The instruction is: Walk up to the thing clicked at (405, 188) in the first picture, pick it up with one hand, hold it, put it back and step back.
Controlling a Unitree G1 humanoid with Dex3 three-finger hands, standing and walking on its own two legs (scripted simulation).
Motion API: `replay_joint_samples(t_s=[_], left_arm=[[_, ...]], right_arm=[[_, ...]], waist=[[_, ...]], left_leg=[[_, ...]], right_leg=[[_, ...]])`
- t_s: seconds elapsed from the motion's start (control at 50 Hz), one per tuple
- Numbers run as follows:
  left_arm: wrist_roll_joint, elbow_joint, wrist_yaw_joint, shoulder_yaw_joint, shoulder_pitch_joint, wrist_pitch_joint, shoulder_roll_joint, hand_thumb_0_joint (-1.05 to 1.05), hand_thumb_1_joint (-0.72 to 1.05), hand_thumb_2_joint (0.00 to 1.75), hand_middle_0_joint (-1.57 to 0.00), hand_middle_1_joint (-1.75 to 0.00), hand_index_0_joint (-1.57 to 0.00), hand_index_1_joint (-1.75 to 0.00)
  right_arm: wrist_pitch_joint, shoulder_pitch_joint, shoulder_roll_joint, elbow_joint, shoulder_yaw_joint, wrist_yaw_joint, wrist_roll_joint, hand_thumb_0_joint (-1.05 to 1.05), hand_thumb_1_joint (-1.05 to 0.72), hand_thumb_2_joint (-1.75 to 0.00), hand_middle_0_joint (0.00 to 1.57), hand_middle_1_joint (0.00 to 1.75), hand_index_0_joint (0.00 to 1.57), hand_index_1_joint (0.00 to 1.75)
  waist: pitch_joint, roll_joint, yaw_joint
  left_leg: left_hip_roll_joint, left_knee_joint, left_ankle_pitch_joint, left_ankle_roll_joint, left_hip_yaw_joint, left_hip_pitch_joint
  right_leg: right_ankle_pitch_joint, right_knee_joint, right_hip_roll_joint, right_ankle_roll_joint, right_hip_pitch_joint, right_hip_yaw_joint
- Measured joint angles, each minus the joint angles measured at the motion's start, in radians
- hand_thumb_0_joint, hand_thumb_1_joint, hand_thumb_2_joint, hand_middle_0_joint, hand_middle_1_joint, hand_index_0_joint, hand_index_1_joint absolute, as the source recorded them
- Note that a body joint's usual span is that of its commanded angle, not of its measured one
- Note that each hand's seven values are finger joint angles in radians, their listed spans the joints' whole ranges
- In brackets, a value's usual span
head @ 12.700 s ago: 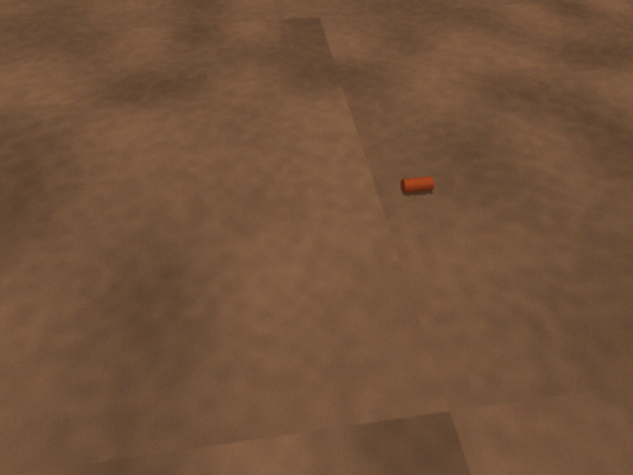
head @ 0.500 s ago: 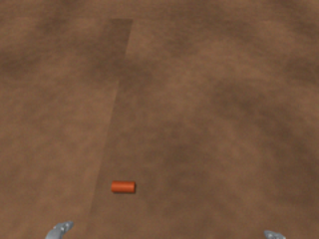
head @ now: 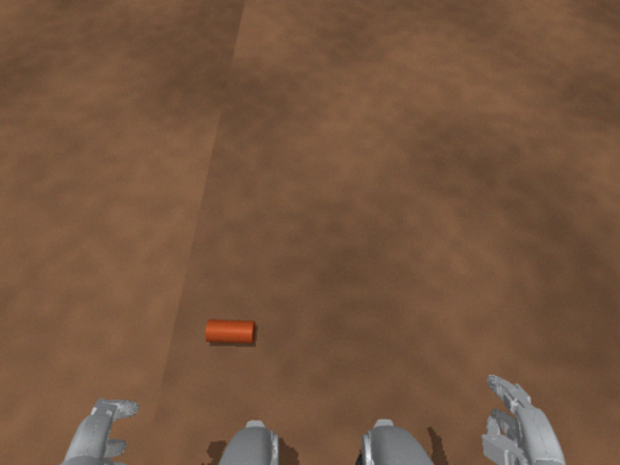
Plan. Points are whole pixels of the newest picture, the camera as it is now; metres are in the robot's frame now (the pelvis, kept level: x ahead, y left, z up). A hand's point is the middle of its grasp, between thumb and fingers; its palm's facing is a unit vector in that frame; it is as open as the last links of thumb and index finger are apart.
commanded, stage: rise first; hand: left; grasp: from above
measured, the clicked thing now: (231, 331) +0.47 +0.24 -0.68
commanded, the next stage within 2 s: none
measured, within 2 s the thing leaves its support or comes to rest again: neither
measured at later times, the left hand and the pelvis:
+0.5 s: hand (151, 425) +0.19 +0.28 -0.27, palm faces -0.40 -0.68 -0.61, open 14.0 cm; pelvis -0.03 +0.00 -0.12, yaw +0 degrees
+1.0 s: hand (181, 362) +0.33 +0.30 -0.43, palm faces -0.50 -0.23 -0.84, open 13.6 cm; pelvis -0.09 +0.00 -0.30, yaw -3 degrees
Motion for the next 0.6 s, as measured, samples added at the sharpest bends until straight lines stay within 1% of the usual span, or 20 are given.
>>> replay_joint_samples(t_s=[0.1, 0.2, 0.24, 0.3, 0.36, 0.44, 0.52, 0.6], left_arm=[[0.015, -0.113, -0.007, -0.007, 0.058, 0.041, 0.009, 0.00, -0.53, 1.02, -0.07, -1.06, -0.06, -1.07], [0.031, -0.168, -0.010, -0.015, 0.090, 0.075, 0.017, 0.00, -0.55, 1.00, -0.08, -1.06, -0.07, -1.07], [0.042, -0.171, -0.010, -0.018, 0.088, 0.077, 0.021, 0.00, -0.55, 0.99, -0.09, -1.06, -0.08, -1.07], [0.076, -0.137, -0.005, -0.017, 0.053, 0.051, 0.034, 0.00, -0.54, 0.98, -0.09, -1.06, -0.08, -1.07], [0.131, -0.086, -0.001, -0.009, -0.002, -0.003, 0.059, 0.00, -0.53, 0.96, -0.10, -1.05, -0.09, -1.06], [0.220, -0.041, 0.001, -0.011, -0.087, -0.095, 0.096, 0.00, -0.52, 0.95, -0.11, -1.04, -0.10, -1.05], [0.316, -0.009, 0.020, -0.005, -0.185, -0.184, 0.130, 0.00, -0.51, 0.95, -0.13, -1.03, -0.12, -1.04], [0.406, 0.026, 0.049, 0.012, -0.294, -0.231, 0.165, 0.00, -0.52, 0.95, -0.14, -1.04, -0.13, -1.05]], right_arm=[[-0.013, -0.022, 0.010, -0.032, 0.009, -0.008, -0.003, 0.01, -0.88, -0.90, 0.20, 0.30, 0.21, 0.30], [-0.032, -0.030, 0.013, -0.061, 0.020, -0.012, -0.007, 0.01, -0.90, -0.90, 0.20, 0.30, 0.21, 0.30], [-0.043, -0.031, 0.012, -0.070, 0.022, -0.014, -0.009, 0.01, -0.90, -0.90, 0.20, 0.30, 0.21, 0.30], [-0.064, -0.036, 0.007, -0.078, 0.025, -0.015, -0.013, 0.01, -0.90, -0.90, 0.20, 0.30, 0.21, 0.30], [-0.084, -0.050, -0.002, -0.077, 0.023, -0.009, -0.019, 0.01, -0.89, -0.90, 0.20, 0.30, 0.21, 0.30], [-0.101, -0.072, -0.022, -0.058, 0.011, 0.004, -0.021, 0.01, -0.89, -0.90, 0.20, 0.30, 0.21, 0.30], [-0.092, -0.098, -0.041, -0.029, 0.001, 0.019, -0.017, 0.01, -0.90, -0.90, 0.20, 0.30, 0.21, 0.30], [-0.068, -0.122, -0.051, -0.006, -0.008, 0.035, -0.012, 0.01, -0.91, -0.90, 0.20, 0.30, 0.21, 0.30]], waist=[[-0.010, 0.003, -0.001], [-0.029, 0.012, -0.004], [-0.036, 0.014, -0.006], [-0.048, 0.014, -0.007], [-0.063, 0.010, -0.012], [-0.089, 0.005, -0.018], [-0.111, 0.004, -0.023], [-0.105, 0.010, -0.025]], left_leg=[[0.002, 0.062, -0.024, -0.002, -0.012, -0.061], [0.003, 0.116, -0.044, -0.003, -0.021, -0.122], [0.003, 0.143, -0.053, -0.003, -0.024, -0.153], [0.003, 0.202, -0.071, -0.003, -0.027, -0.224], [0.001, 0.292, -0.098, -0.003, -0.028, -0.329], [-0.002, 0.441, -0.143, -0.002, -0.028, -0.501], [-0.005, 0.597, -0.183, -0.002, -0.029, -0.678], [-0.005, 0.732, -0.204, -0.003, -0.033, -0.833]], right_leg=[[-0.024, 0.056, 0.002, -0.002, -0.055, -0.009], [-0.044, 0.106, 0.002, -0.003, -0.111, -0.016], [-0.054, 0.132, 0.001, -0.004, -0.141, -0.017], [-0.073, 0.194, 0.000, -0.005, -0.212, -0.017], [-0.103, 0.289, -0.002, -0.005, -0.321, -0.013], [-0.151, 0.446, -0.008, -0.002, -0.496, -0.005], [-0.193, 0.606, -0.010, -0.001, -0.675, 0.005], [-0.215, 0.743, -0.010, -0.003, -0.832, 0.010]])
